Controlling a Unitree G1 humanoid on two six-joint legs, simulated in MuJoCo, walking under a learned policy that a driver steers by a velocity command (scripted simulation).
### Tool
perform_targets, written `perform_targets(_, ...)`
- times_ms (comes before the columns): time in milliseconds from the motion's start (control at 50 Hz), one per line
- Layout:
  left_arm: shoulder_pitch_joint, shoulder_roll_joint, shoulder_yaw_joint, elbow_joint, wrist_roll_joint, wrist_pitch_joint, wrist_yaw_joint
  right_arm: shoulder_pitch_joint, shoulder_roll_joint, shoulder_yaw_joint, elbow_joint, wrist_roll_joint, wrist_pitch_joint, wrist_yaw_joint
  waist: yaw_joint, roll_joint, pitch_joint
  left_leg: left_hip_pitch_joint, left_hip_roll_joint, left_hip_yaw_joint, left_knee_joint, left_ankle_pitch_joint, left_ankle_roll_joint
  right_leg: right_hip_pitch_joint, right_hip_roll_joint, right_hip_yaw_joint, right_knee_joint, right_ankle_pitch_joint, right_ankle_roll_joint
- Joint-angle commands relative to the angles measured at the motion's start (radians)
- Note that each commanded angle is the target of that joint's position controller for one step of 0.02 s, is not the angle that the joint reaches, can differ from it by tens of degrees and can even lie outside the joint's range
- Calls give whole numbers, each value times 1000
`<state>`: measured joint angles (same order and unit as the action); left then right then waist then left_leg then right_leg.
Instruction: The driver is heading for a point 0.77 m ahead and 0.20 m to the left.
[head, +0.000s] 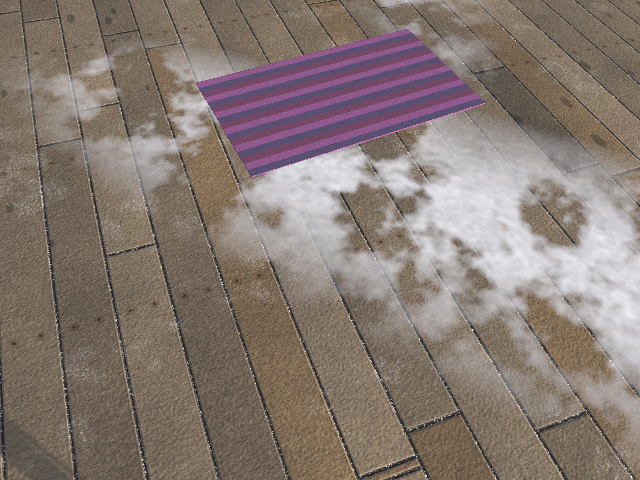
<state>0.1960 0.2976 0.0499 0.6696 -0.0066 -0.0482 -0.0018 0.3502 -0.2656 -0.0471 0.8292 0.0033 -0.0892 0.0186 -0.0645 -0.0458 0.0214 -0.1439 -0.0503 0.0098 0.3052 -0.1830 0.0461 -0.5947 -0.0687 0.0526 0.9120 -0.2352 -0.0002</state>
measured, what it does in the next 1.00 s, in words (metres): walks ahead, turning left: right foot, then left foot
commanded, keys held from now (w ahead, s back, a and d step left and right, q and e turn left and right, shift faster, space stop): w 0.26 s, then w+q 0.74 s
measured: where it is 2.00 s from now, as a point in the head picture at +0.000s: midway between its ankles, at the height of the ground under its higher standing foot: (262, 349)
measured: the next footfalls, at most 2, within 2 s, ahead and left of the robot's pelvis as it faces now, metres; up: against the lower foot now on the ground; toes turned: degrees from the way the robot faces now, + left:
right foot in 0.24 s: +0.29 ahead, -0.15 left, +0.00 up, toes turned -1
left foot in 0.76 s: +0.57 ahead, +0.10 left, +0.00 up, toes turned +15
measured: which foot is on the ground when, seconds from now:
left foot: down 0.00-0.26, up 0.28-0.74, down 0.76-1.00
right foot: up 0.00-0.22, down 0.24-0.78, up 0.80-1.00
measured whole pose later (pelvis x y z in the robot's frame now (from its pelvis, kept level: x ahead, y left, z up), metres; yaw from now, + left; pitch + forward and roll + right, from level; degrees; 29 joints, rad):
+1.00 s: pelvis +0.55 +0.03 +0.00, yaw +21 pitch +1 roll +0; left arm 0.13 0.31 0.05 0.72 0.01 -0.10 0.00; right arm 0.30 -0.28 -0.06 0.71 0.01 -0.05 0.01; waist -0.03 -0.02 0.05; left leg -0.22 -0.12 -0.06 0.36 -0.16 0.11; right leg -0.61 -0.10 0.08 0.99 -0.27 0.05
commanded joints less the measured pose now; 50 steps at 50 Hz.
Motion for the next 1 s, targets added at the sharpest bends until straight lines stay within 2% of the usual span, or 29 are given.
perform_targets(20, -76, 20, -5, -81, 1, -22, -10, -55, -180, -39, -61, 10, -12, -7, 10, 125, 7, 17, 246, -180, -165, 172, 168, -26, -19, -8, -176, 154, 9)
perform_targets(100, -188, 28, -5, -106, -11, -31, -24, 19, -195, -38, -20, 20, 2, -8, -27, 121, 26, 41, 255, -138, -147, 197, 147, 44, 13, -33, -318, 259, 7)
perform_targets(160, -229, 47, 1, -127, -14, -36, -36, 44, -209, -41, 4, 24, 18, -11, -16, 129, 39, 120, 296, -150, -105, 245, 127, 55, 25, -34, -380, 193, -27)
perform_targets(200, -150, 78, 17, -107, -9, -38, -36, 27, -227, -45, 8, 26, 30, -17, 48, 132, -5, 139, 287, -121, 1, 441, 100, 196, 57, -65, -434, 160, -61)
perform_targets(220, -26, 116, 39, -67, -3, -36, -29, 26, -213, -39, 7, 25, 33, -19, 109, 115, -86, 106, 243, -79, 149, 561, 77, 383, 76, -83, -454, 166, -89)
perform_targets(240, 149, 174, 61, -31, 5, -32, -19, 14, -174, -20, -15, 7, 29, -21, 186, 65, -218, -50, 199, -40, 397, 432, 40, 660, -40, 35, -416, 181, -143)
perform_targets(260, 237, 282, 83, -14, 14, -23, -13, 111, -64, 16, -48, -6, 10, -18, 159, -190, -352, -444, 37, 18, 784, -84, -35, 1007, -293, 474, -468, 60, -297)
perform_targets(280, 259, 198, 63, -8, 3, -18, -15, 93, -121, 5, -30, 12, -8, -12, 185, -181, -389, -573, 33, -113, 926, -392, -31, 999, -332, 665, -584, -97, -326)
perform_targets(300, 189, 153, 45, -8, 1, -22, -15, 9, -188, -17, -52, 40, -15, -7, 175, -111, -218, -646, 87, -122, 966, -328, -19, 865, -301, 518, -608, -124, -277)
perform_targets(320, 124, 122, 35, -13, 3, -24, -15, -43, -182, -17, -61, 42, -14, -7, 148, -63, -134, -626, 130, -99, 930, -237, -17, 732, -254, 387, -634, -76, -244)
perform_targets(340, 71, 91, 25, -10, 8, -28, -19, -66, -167, -19, -62, 29, -7, -9, 120, -38, -67, -598, 156, -91, 876, -174, -25, 619, -214, 299, -673, -11, -227)
perform_targets(360, 36, 70, 20, -7, 15, -38, -22, -51, -154, -23, -54, 23, 6, -11, 86, -58, -39, -537, 180, -102, 838, -123, -32, 534, -184, 225, -709, 54, -209)
perform_targets(400, 11, 68, 25, 11, 18, -57, -24, -16, -108, -17, -38, 24, 32, -14, 54, -59, -26, -473, 183, -105, 820, -64, -49, 447, -168, 130, -761, 154, -209)
perform_targets(480, 32, 92, 36, 58, 27, -72, -11, -91, -91, -19, -69, 19, 43, -15, 59, -14, 12, -545, 170, -139, 672, 119, -67, 457, -161, -16, -794, 301, -203)
perform_targets(560, 56, 120, 40, 89, 18, -66, 2, -219, -64, -6, -109, 14, 33, 10, 105, 7, 47, -499, 150, -63, 436, 299, -51, 478, -143, -134, -816, 320, -169)
perform_targets(660, 138, 151, 52, 145, -2, -29, 11, -349, -63, 0, -192, 16, 34, 40, 143, 21, 81, -575, 132, -8, 313, 201, -3, 685, -206, -182, -740, 442, -150)
perform_targets(720, 122, 188, 62, 142, -7, -1, 25, -302, -101, -21, -216, 16, 40, 53, 89, -30, 8, -440, 51, 80, 310, 41, 49, 744, -210, -226, -557, 890, -116)
perform_targets(740, 114, 198, 64, 138, -5, 9, 32, -210, -132, -40, -200, 17, 44, 51, 35, -42, -52, -316, 11, 102, 310, 4, 74, 729, -198, -241, -416, 1013, -102)
perform_targets(760, 99, 194, 61, 130, -8, 14, 38, -53, -184, -71, -164, 20, 46, 39, -53, -20, -133, -79, -22, 90, 245, 56, 113, 628, -163, -263, -204, 975, -70)
perform_targets(780, 126, 152, 42, 108, 15, 2, 40, 91, -275, -102, -139, 22, 59, 15, -97, 117, -236, 236, 133, -164, 228, 83, 180, 368, -108, -265, 112, 593, -29)
perform_targets(800, 194, 26, 1, 63, 26, -30, 18, 32, -330, -106, -168, 31, 54, 11, 13, 333, -339, 542, 369, -747, 91, -87, 390, -65, 131, -142, 473, -302, 36)
perform_targets(820, 97, 123, 20, 55, -4, -73, -2, 53, -245, -80, -178, 21, 46, 14, -59, 190, -385, 557, 379, -799, 4, -146, 364, -167, 85, 62, 518, -315, 7)
perform_targets(840, 6, 144, 24, 20, -37, -92, -11, 30, -203, -69, -176, 11, 36, 12, -60, 140, -250, 449, 343, -644, -4, -90, 317, -207, 44, 53, 476, -239, -16)
perform_targets(860, -10, 123, 19, 15, -26, -100, -5, -29, -188, -64, -178, 11, 29, 13, -6, 38, -142, 288, 298, -529, -12, 27, 284, -179, 1, 45, 367, -168, -19)
perform_targets(880, -11, 131, 27, 24, 1, -95, 2, -85, -153, -55, -189, 10, 26, 9, 27, 33, -103, 180, 264, -449, -23, 130, 264, -121, -30, 41, 275, -132, -10)
perform_targets(900, 7, 131, 30, 27, 11, -84, 2, -116, -144, -49, -206, -1, 26, 5, 58, 61, -79, 92, 240, -413, -44, 203, 263, -58, -42, 43, 244, -106, 1)
perform_targets(920, 25, 125, 32, 27, 17, -72, 2, -129, -144, -50, -213, -1, 26, 2, 75, 68, -71, 43, 227, -397, -64, 238, 268, -29, -43, 39, 207, -94, 17)
perform_targets(960, 21, 98, 26, 23, 23, -54, 4, -121, -163, -56, -209, 5, 23, -8, 84, 71, -52, -43, 208, -338, -84, 306, 271, -8, -37, 13, 117, -55, 53)
perform_targets(1000, -54, 73, 15, -1, 25, -47, 6, -99, -188, -64, -199, 9, 26, -21, 64, 79, -24, -98, 173, -284, -90, 296, 246, -4, -20, -2, -29, 65, 79)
